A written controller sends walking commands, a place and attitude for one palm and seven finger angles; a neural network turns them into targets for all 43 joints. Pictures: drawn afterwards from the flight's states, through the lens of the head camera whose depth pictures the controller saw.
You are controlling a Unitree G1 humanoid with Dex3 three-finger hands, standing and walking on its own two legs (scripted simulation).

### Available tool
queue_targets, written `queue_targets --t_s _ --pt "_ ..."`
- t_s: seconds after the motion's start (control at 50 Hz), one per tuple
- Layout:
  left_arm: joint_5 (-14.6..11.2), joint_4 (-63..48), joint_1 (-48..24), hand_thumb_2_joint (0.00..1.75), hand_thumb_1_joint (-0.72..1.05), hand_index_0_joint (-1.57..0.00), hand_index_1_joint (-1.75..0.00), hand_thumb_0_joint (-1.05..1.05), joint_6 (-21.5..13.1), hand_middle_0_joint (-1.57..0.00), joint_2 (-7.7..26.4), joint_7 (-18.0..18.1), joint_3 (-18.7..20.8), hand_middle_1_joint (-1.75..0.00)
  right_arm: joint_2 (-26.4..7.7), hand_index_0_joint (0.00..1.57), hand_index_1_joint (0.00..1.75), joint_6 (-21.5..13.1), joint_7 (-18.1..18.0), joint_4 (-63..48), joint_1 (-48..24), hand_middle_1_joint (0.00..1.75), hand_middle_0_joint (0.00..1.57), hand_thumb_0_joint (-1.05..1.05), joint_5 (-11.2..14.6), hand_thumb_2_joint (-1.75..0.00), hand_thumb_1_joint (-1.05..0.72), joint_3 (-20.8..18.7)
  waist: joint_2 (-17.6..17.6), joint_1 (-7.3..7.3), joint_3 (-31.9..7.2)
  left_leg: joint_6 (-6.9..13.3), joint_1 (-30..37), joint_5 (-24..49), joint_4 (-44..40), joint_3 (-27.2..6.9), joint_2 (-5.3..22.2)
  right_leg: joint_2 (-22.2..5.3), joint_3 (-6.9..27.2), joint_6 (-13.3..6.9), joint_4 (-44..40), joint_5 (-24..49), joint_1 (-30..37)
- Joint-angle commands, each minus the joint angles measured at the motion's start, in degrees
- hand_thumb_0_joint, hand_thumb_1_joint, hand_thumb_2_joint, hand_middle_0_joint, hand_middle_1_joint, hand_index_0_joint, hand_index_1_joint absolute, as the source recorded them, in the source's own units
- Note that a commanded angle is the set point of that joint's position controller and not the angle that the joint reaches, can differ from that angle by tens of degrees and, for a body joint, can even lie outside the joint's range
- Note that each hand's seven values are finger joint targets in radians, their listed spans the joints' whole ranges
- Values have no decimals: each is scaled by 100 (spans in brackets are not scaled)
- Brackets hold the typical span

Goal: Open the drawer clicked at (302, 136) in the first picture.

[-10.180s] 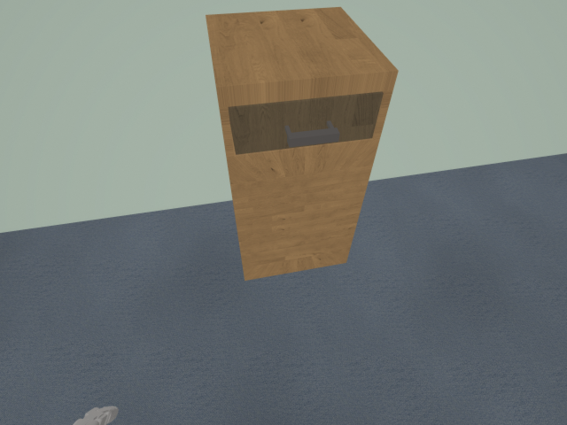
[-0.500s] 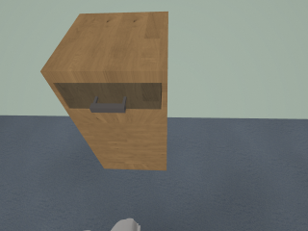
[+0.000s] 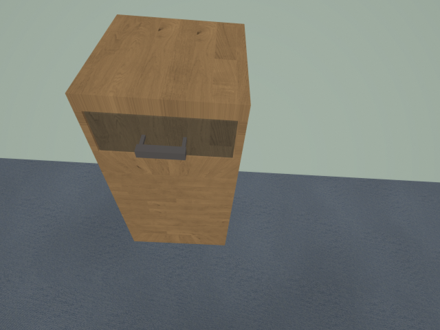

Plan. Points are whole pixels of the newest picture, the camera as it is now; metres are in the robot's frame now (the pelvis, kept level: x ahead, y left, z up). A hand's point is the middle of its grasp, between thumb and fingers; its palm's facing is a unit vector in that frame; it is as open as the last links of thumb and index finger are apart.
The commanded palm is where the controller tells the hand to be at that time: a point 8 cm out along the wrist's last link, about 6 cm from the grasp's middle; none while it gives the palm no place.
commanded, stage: come to a stop and stand still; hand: left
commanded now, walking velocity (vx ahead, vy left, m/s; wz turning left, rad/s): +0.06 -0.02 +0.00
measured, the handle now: (162, 145) +0.55 +0.19 -0.05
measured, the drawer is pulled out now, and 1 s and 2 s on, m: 0.00 0.00 0.00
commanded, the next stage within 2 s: look again from close up in 1.46 s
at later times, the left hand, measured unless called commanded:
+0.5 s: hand out of the picture +0.00 +0.10 -0.18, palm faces +0.06 -0.97 -0.22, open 7.2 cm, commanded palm none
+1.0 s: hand out of the picture -0.01 +0.10 -0.18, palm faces +0.07 -0.98 -0.17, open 7.4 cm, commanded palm none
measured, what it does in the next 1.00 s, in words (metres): steps on the spot: right foot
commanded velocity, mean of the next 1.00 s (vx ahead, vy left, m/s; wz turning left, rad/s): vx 0.00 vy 0.00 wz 0.00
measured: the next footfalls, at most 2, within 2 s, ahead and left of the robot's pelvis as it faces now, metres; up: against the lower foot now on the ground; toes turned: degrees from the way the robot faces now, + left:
right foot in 0.14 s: +0.03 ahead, -0.11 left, +0.00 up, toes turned +1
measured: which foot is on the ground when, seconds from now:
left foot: down 0.00-1.00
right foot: up 0.00-0.12, down 0.14-1.00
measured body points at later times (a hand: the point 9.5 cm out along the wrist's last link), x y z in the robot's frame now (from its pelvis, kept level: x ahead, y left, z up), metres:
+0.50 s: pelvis -0.01 -0.08 -0.01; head -0.01 -0.10 +0.44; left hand -0.01 +0.15 -0.16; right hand -0.05 -0.29 -0.18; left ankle -0.01 +0.11 -0.74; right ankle -0.06 -0.15 -0.74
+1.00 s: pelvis +0.02 -0.06 -0.01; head +0.03 -0.06 +0.44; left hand -0.01 +0.15 -0.17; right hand +0.03 -0.28 -0.17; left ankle -0.01 +0.11 -0.74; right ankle -0.06 -0.15 -0.74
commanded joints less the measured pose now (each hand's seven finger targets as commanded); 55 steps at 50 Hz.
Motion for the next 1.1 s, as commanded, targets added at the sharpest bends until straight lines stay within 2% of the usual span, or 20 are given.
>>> queue_targets --t_s 0.0,0.04,0.08,0.1,0.12,0.14,0.16,0.18,0.22,0.26,0.32,0.38,0.4,0.48,0.56,0.66,0.72,0.88,0.92,1.08 --pt "-13 -406 -293 90 90 -20 -30 0 -162 -20 90 -29 -48 -30 -1156 20 30 -56 -10 -9 553 30 20 0 -12 -90 -90 -293 1319 -313 -260 824 798 1767 -671 -1321 1424 -69 -227 -32 -1216 -308 -32" --pt "-35 -264 -17 90 90 -20 -30 0 -219 -20 27 -23 -73 -30 -1167 20 30 -56 24 52 496 30 20 0 -4 -90 -90 -295 1301 -175 -373 708 700 1543 -560 -1248 1244 31 -385 -94 -2070 162 425" --pt "-27 -39 381 90 90 -20 -30 0 -287 -20 84 4 -73 -30 -1039 20 30 -55 42 112 460 30 20 0 60 -90 -90 -270 969 17 -385 361 126 946 -237 -925 889 -12 -434 -117 -3266 1360 1326" --pt "-16 22 446 90 90 -20 -30 0 -339 -20 325 45 -61 -30 -800 20 30 -64 72 136 504 30 20 0 111 -90 -90 -226 426 17 -403 117 -307 490 102 -690 628 -392 65 -225 -3597 1587 1784" --pt "-12 59 395 90 90 -20 -30 0 -393 -20 566 82 -53 -30 -486 20 30 -65 87 87 450 30 20 0 133 -90 -90 -132 -445 -18 -258 -119 -611 -258 369 -251 243 -1067 723 -482 -3800 1701 1668" --pt "-31 11 219 90 90 -20 -30 0 -404 -20 700 88 -62 -30 -377 20 30 -43 119 47 363 30 20 0 101 -90 -90 -67 -663 -42 -66 -180 -492 -784 418 -121 122 -1416 881 -716 -3992 1461 1116" --pt "-24 -10 78 90 90 -20 -30 0 -413 -20 650 86 -79 -30 -374 20 30 -18 132 97 326 30 20 0 59 -90 -90 -67 -603 -53 58 -180 -302 -724 503 -171 135 -1335 794 -820 -4007 1390 794" --pt "-27 29 16 90 90 -20 -30 0 -447 -20 586 105 -76 -30 -393 20 30 8 122 184 373 30 20 0 30 -90 -90 -66 -1171 -45 204 -178 -328 -628 582 -189 179 -1134 750 -831 -4015 1581 727" --pt "-54 81 -37 90 90 -20 -30 0 -444 -20 300 128 -168 -30 -393 20 30 -5 98 403 685 30 20 0 37 -90 -90 -46 -917 -151 392 -156 -56 -1 414 -241 222 -922 426 -773 -3781 2072 662" --pt "-95 121 58 90 90 -20 -30 0 -455 -20 178 139 -190 -30 -393 20 30 -51 75 592 924 30 20 0 63 -90 -90 -10 -388 -155 361 -135 237 770 57 -334 313 -673 167 -613 -3541 2145 694" --pt "-83 141 181 90 90 -20 -30 0 -422 -20 116 153 -193 -30 -414 20 30 -29 66 662 917 30 20 0 60 -90 -90 -8 -321 -77 659 -152 258 555 -8 -343 355 -538 227 -530 -3853 1138 440" --pt "-94 203 263 90 90 -20 -30 0 -426 -20 196 153 -165 -30 -343 20 30 -14 60 709 921 30 20 0 57 -90 -90 15 84 -59 624 -188 273 670 15 -282 344 -555 245 -532 -3872 1330 607" --pt "-92 205 269 90 90 -20 -30 0 -418 -20 203 158 -167 -30 -347 20 30 -2 61 723 949 30 20 0 67 -90 -90 13 60 -67 639 -193 261 574 26 -290 338 -539 258 -532 -3899 1208 606" --pt "-92 233 406 90 90 -20 -30 0 -456 -20 163 166 -161 -30 -333 20 30 -21 36 715 932 30 20 0 70 -90 -90 12 -58 -51 325 -200 322 687 68 -247 327 -572 255 -520 -3819 1912 922" --pt "-87 286 539 90 90 -20 -30 0 -476 -20 76 176 -172 -30 -318 20 30 -46 10 719 917 30 20 0 85 -90 -90 13 19 -52 160 -191 448 903 52 -258 359 -537 166 -511 -3654 2506 1059" --pt "-73 384 704 90 90 -20 -30 0 -482 -20 -8 193 -181 -30 -315 20 30 -64 -18 714 828 30 20 0 102 -90 -90 11 40 -38 183 -181 586 1132 65 -242 397 -494 72 -485 -3513 2986 1075" --pt "-65 410 740 90 90 -20 -30 0 -470 -20 -40 197 -192 -30 -311 20 30 -65 -25 704 795 30 20 0 109 -90 -90 16 122 -38 260 -169 605 1116 34 -242 404 -485 57 -479 -3517 2837 1017" --pt "-48 444 832 90 90 -20 -30 0 -477 -20 -42 205 -191 -30 -374 20 30 -112 -45 654 683 30 20 0 108 -90 -90 16 107 -14 144 -120 711 1586 65 -246 435 -484 -19 -437 -3348 3362 1201" --pt "-46 410 796 90 90 -20 -30 0 -468 -20 -32 205 -182 -30 -383 20 30 -116 -43 655 693 30 20 0 112 -90 -90 25 68 -7 209 -115 673 1573 25 -258 438 -474 -55 -427 -3342 3216 1197" --pt "-51 342 716 90 90 -20 -30 0 -465 -20 74 198 -169 -30 -475 20 30 -163 -40 622 700 30 20 0 108 -90 -90 32 192 16 6 -68 764 2063 14 -290 440 -489 -103 -413 -3251 3330 1409"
